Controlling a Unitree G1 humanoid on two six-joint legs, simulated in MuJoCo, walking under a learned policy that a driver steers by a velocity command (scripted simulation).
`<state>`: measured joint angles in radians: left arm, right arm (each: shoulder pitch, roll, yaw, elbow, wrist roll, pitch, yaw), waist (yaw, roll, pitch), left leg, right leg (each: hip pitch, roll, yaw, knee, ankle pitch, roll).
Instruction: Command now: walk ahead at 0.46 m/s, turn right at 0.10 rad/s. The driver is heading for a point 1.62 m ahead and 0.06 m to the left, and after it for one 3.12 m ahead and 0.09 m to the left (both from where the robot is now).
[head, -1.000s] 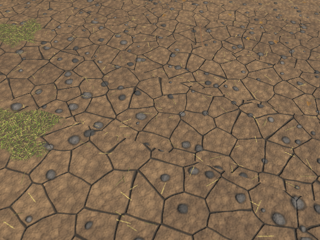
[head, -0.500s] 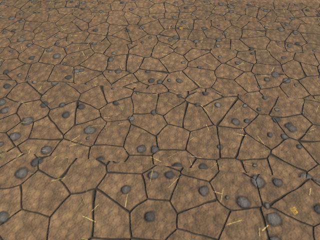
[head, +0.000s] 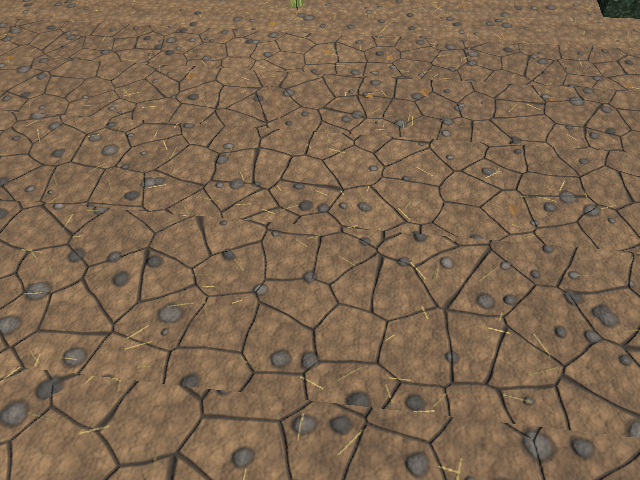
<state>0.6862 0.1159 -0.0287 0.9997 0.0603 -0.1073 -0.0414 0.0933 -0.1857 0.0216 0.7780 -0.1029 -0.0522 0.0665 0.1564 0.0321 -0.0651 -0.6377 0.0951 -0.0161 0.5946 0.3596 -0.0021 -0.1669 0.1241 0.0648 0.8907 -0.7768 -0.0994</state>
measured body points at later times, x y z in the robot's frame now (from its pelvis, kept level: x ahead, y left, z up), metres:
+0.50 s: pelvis +0.31 +0.03 -0.11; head +0.32 +0.02 +0.34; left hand +0.55 +0.24 -0.19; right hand +0.27 -0.20 -0.26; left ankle +0.17 +0.15 -0.84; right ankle +0.49 -0.08 -0.82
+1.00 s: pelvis +0.58 +0.03 -0.11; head +0.59 +0.03 +0.34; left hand +0.51 +0.24 -0.26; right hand +0.74 -0.19 -0.22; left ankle +0.63 +0.13 -0.80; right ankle +0.49 -0.08 -0.84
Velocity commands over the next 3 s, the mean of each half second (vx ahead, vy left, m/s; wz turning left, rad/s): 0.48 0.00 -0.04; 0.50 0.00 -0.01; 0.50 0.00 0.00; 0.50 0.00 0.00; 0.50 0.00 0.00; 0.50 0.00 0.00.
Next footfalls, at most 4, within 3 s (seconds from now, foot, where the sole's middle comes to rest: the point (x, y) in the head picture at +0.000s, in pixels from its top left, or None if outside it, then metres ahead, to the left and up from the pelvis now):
0.10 left None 0.21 0.15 -0.87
0.52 right None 0.53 -0.08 -0.87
1.02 left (331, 440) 0.65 0.13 -0.87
1.48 right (424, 358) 1.01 -0.09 -1.05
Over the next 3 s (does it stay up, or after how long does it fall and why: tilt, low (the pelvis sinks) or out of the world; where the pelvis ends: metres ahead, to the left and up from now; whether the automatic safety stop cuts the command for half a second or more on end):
stays up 1.77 -0.03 -0.45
